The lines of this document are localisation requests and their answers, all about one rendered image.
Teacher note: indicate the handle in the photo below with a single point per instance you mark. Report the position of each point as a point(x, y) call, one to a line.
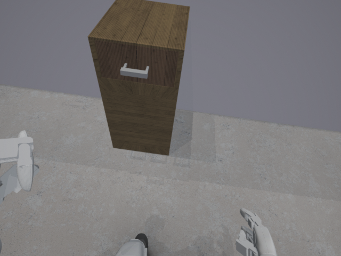
point(134, 72)

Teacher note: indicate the drawer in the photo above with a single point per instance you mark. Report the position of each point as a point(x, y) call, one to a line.
point(162, 63)

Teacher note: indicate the robot left hand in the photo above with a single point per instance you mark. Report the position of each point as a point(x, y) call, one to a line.
point(19, 176)

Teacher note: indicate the left robot foot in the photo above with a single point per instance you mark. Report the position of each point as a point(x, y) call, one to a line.
point(142, 237)

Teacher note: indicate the left robot shin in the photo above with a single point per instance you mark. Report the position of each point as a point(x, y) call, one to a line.
point(136, 240)

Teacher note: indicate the cabinet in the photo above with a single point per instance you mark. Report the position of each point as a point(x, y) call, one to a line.
point(140, 116)

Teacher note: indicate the robot right hand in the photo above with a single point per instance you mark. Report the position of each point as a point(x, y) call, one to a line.
point(259, 241)

